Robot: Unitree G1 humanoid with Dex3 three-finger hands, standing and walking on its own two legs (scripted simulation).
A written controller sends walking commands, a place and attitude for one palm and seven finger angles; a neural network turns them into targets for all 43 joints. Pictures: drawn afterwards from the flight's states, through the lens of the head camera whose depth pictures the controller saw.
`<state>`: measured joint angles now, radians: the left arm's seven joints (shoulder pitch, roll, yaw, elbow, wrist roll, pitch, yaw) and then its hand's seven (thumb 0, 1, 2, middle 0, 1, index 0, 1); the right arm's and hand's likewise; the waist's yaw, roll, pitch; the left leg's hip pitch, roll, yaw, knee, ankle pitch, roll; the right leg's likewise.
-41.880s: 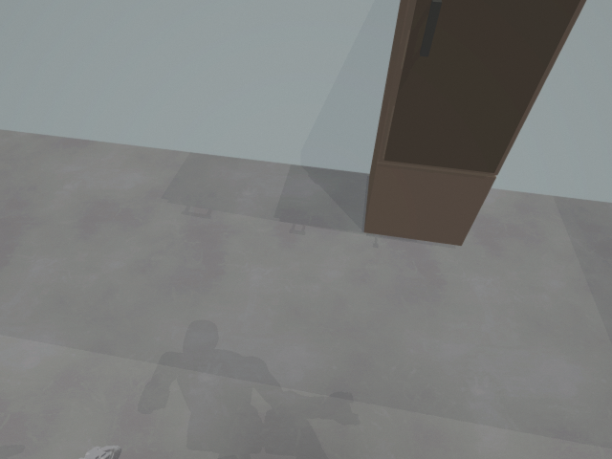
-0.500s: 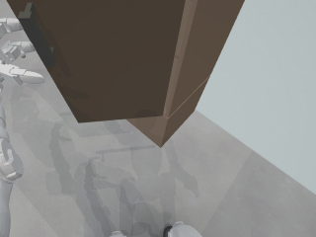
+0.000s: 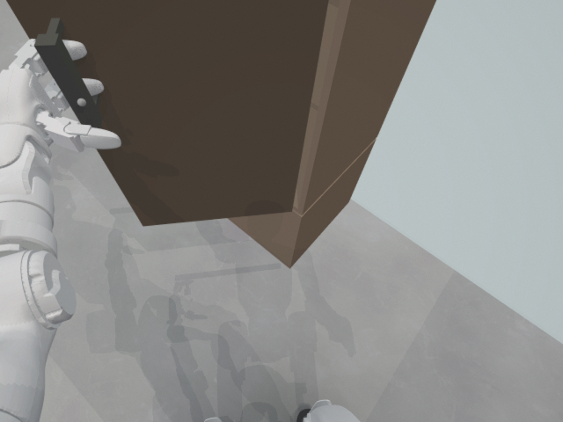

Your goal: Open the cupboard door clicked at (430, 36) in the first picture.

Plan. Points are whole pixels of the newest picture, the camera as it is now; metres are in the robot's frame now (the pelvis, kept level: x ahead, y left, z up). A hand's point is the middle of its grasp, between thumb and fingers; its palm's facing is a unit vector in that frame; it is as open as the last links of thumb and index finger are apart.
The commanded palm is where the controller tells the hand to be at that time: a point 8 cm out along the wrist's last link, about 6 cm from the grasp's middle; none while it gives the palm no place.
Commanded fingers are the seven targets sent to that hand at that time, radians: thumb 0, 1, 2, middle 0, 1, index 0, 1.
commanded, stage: slide the fingers in behind the handle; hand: left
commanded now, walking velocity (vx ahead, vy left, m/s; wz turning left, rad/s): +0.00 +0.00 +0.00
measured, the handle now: (75, 76) +0.56 +0.23 +0.14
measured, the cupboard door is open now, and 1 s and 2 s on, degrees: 49 49 75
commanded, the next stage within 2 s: close the thumb around the handle in 0.44 s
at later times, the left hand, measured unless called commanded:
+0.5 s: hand (78, 109) +0.50 +0.22 +0.15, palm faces +0.04 -1.00 -0.01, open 14.0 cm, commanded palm +0.47 +0.26 +0.14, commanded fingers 0.00 -0.50 0.30 -0.30 -1.20 -0.30 -1.20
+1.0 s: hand (85, 102) +0.51 +0.21 +0.14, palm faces +0.05 -1.00 +0.00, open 8.3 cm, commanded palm +0.48 +0.26 +0.14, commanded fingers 0.00 0.84 0.88 -0.40 -1.34 -0.40 -1.34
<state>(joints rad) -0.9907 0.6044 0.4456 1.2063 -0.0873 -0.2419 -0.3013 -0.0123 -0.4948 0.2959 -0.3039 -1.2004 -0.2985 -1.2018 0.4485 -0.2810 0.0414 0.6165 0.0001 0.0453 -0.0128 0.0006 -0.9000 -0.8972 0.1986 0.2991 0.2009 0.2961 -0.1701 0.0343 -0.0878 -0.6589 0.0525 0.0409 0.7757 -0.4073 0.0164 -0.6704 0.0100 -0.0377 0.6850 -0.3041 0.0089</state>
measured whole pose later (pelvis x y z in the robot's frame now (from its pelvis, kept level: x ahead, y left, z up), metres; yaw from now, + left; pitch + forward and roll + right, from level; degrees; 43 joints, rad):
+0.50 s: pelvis -0.01 +0.00 +0.00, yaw +1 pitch +15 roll -2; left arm -0.98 0.59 0.41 1.21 -0.10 -0.25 -0.30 -0.01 -0.50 0.30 -0.29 -1.19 -0.30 -1.20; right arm 0.42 -0.30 0.03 0.62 0.01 0.04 -0.03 0.00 -0.90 -0.90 0.20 0.30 0.20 0.30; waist -0.16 0.03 -0.08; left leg -0.64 0.05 0.03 0.77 -0.39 0.01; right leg -0.65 0.01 -0.05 0.68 -0.30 0.00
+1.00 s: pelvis -0.01 +0.00 +0.00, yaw +0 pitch +16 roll -2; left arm -1.02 0.63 0.45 1.24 -0.08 -0.26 -0.29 0.00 0.32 0.64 -0.36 -1.29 -0.36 -1.29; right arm 0.46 -0.29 0.04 0.63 0.00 0.03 -0.02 0.00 -0.90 -0.90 0.20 0.30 0.20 0.30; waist -0.18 0.03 -0.07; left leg -0.67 0.05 0.04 0.78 -0.40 0.01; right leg -0.68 0.01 -0.04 0.69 -0.29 0.00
